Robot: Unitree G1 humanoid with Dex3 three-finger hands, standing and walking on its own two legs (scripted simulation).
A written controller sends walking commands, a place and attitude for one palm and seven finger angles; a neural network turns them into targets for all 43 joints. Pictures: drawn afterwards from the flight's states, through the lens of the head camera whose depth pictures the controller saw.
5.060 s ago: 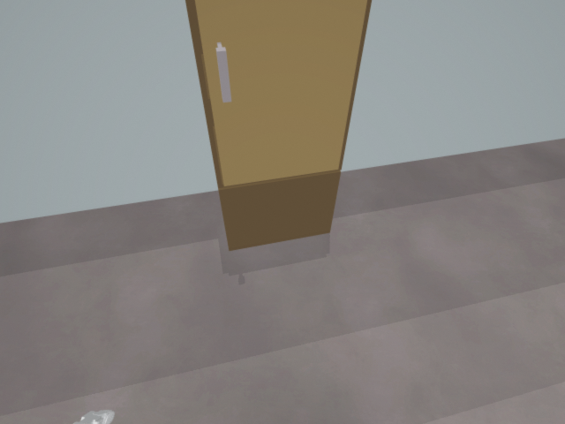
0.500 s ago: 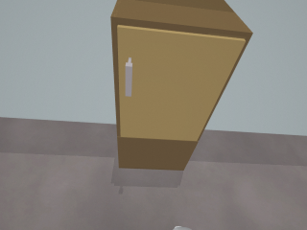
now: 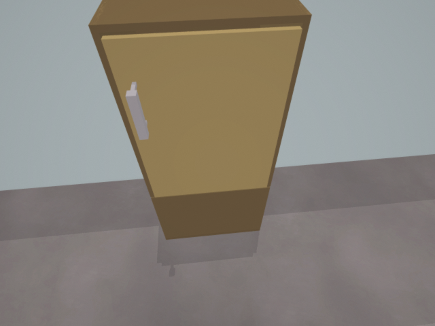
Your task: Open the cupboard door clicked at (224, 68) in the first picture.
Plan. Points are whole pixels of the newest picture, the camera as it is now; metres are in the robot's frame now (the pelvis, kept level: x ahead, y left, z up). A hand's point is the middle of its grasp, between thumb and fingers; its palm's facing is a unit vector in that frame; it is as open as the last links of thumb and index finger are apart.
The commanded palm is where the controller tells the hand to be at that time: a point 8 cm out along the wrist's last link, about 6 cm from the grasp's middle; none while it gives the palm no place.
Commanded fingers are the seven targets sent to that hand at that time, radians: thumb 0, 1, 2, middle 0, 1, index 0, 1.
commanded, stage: come to a stop and stand still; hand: left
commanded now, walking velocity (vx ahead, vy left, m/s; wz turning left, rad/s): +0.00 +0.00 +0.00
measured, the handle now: (139, 111) +0.59 +0.20 +0.07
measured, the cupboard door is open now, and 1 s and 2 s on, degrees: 0 0 0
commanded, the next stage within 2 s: look again from close up in 1.26 s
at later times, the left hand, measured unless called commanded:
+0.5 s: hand out of the picture -0.03 +0.14 -0.17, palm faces +0.07 -0.98 -0.19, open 7.3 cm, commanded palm none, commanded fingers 0.00 0.90 0.90 -0.20 -0.30 -0.20 -0.30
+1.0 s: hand out of the picture -0.03 +0.17 -0.17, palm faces +0.05 -0.98 -0.18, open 7.3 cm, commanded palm none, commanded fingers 0.00 0.90 0.90 -0.20 -0.30 -0.20 -0.30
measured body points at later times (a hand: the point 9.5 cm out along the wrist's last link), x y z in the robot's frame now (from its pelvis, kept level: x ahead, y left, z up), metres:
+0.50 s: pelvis -0.01 -0.03 +0.01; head +0.00 -0.03 +0.46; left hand -0.03 +0.19 -0.16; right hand +0.00 -0.26 -0.16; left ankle -0.05 +0.13 -0.74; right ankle -0.01 -0.12 -0.74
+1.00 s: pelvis -0.03 +0.00 +0.01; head -0.02 +0.00 +0.46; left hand -0.03 +0.22 -0.16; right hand -0.06 -0.20 -0.16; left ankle -0.05 +0.13 -0.74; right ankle -0.01 -0.12 -0.74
